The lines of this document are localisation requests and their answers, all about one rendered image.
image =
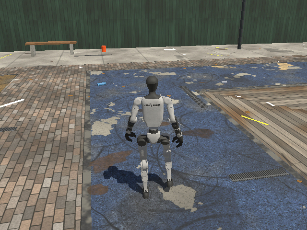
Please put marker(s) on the robot right shin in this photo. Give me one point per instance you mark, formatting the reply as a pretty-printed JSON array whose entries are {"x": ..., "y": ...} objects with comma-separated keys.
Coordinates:
[{"x": 168, "y": 165}]

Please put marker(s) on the right robot foot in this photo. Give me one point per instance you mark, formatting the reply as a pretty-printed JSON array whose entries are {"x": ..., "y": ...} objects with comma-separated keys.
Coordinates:
[{"x": 169, "y": 183}]

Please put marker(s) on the robot left forearm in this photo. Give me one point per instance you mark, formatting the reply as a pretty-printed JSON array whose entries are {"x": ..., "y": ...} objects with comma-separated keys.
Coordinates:
[{"x": 129, "y": 126}]

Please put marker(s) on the left robot hand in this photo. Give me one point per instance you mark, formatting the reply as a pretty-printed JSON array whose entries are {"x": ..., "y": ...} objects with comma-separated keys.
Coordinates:
[{"x": 131, "y": 135}]

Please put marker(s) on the robot right upper arm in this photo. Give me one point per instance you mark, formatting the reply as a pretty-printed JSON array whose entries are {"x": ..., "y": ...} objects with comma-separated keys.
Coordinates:
[{"x": 170, "y": 109}]

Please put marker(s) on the right robot hand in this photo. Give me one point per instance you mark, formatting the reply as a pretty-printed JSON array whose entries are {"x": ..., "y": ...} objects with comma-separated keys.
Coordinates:
[{"x": 180, "y": 140}]

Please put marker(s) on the robot left upper arm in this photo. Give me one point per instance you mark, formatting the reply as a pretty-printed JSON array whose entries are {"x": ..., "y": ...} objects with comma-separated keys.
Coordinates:
[{"x": 135, "y": 109}]

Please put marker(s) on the robot right forearm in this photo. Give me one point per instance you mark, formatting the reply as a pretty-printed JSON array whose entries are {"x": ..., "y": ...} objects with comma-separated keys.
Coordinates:
[{"x": 176, "y": 128}]

